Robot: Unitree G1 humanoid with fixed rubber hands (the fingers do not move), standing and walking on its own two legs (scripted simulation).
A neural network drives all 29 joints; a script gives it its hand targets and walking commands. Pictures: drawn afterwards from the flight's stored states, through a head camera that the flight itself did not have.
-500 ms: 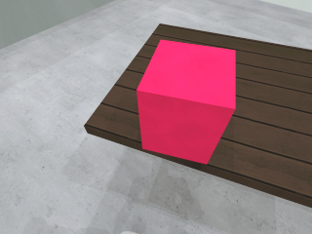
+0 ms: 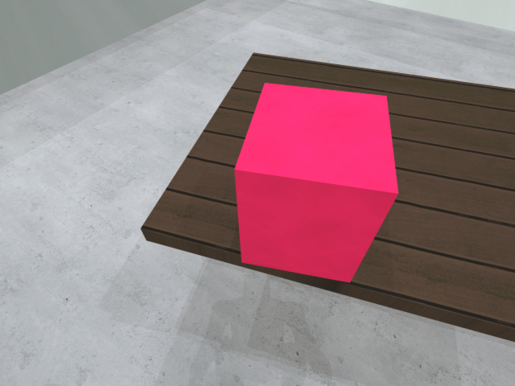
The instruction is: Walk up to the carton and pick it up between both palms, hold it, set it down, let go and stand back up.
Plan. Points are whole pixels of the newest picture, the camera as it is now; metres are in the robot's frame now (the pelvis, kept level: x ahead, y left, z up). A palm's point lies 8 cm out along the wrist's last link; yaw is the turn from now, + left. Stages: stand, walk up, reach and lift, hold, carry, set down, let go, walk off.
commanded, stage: walk up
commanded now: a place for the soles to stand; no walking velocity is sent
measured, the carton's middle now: (308, 185) +0.42 -0.06 +0.06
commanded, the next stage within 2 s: none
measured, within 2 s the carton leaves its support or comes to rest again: neither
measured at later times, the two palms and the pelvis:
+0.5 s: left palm out of the picture +0.01 +0.25 -0.14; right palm out of the picture +0.00 -0.20 -0.14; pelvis +0.01 +0.03 +0.00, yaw -6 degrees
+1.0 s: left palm out of the picture +0.03 +0.25 -0.14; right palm out of the picture -0.05 -0.19 -0.15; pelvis +0.00 +0.03 +0.00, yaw -12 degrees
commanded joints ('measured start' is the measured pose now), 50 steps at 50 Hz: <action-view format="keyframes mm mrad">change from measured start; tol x2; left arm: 1 89 123 21 -8 0 -13 8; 30 58 85 -2 69 2 -16 31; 50 46 95 1 40 1 -18 40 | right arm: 1 33 -124 -22 -25 1 -14 -8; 18 57 -114 -36 -2 3 -12 -10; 50 75 -114 -54 -21 -9 14 -11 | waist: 1 5 0 19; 50 -7 -37 47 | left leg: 1 -53 107 -84 -98 273 37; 25 87 139 -19 -179 369 24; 37 115 149 28 -195 316 18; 50 120 157 83 -175 191 39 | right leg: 1 20 -148 157 -90 286 -29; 24 -73 -123 190 -43 264 -1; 50 -185 -103 290 2 266 -5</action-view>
